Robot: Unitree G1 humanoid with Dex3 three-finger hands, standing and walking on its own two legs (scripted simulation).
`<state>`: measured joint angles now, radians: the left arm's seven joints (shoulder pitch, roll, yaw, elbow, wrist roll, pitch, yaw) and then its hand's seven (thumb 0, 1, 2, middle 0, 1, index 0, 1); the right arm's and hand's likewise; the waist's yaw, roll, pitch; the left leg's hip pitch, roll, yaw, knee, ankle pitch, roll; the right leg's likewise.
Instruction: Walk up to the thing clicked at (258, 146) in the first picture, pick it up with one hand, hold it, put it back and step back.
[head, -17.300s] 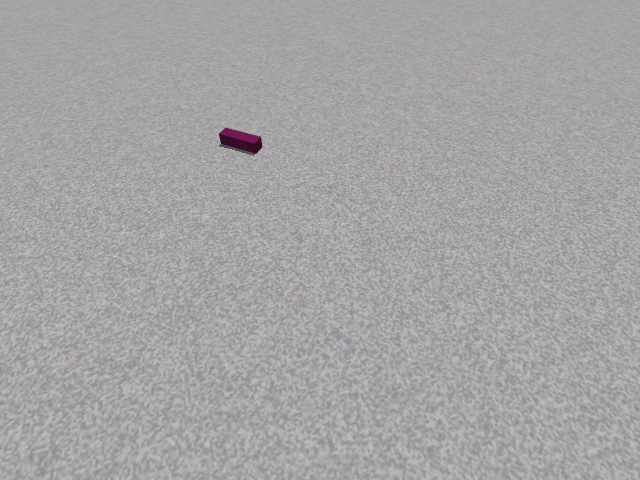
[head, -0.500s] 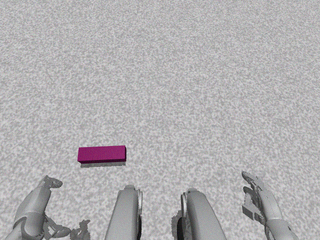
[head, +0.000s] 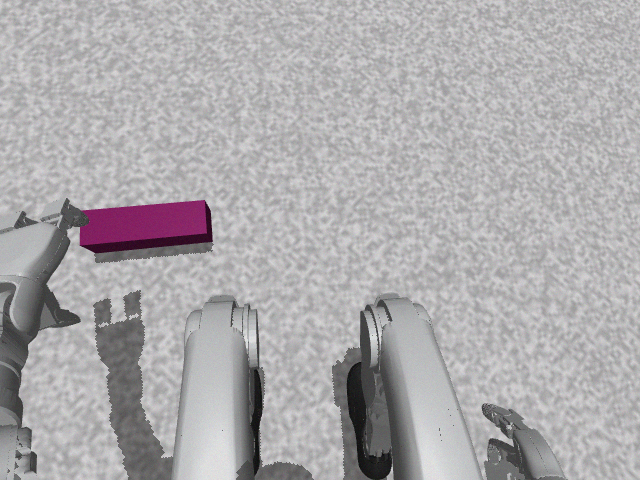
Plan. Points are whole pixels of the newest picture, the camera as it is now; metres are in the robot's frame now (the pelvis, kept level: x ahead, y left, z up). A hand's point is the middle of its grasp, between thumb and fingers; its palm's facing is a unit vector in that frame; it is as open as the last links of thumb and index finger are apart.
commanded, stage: rise first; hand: left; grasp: from above
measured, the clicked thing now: (149, 227) +0.49 +0.33 -0.37
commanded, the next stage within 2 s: none
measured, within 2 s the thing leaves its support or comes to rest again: neither
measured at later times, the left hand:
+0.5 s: hand (84, 256) +0.39 +0.36 -0.21, palm faces -0.45 -0.08 -0.89, open 14.2 cm
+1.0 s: hand (99, 245) +0.42 +0.36 -0.24, palm faces -0.45 -0.10 -0.89, open 14.1 cm
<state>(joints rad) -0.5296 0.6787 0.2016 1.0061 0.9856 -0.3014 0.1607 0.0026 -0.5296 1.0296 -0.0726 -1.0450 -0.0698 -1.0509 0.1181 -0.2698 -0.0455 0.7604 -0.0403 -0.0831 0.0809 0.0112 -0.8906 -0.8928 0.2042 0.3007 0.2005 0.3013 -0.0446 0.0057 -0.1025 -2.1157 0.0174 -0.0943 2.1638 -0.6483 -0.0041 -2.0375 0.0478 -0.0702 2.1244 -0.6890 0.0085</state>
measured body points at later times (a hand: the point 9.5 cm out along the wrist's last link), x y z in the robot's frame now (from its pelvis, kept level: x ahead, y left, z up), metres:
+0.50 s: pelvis +0.00 +0.00 -0.06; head +0.22 +0.08 +0.33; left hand +0.41 +0.36 -0.16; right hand +0.10 -0.27 -0.17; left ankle +0.09 +0.12 -0.37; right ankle +0.09 -0.12 -0.37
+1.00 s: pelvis +0.01 +0.00 -0.08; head +0.25 +0.08 +0.30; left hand +0.44 +0.36 -0.19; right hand +0.09 -0.28 -0.19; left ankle +0.09 +0.12 -0.37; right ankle +0.09 -0.12 -0.37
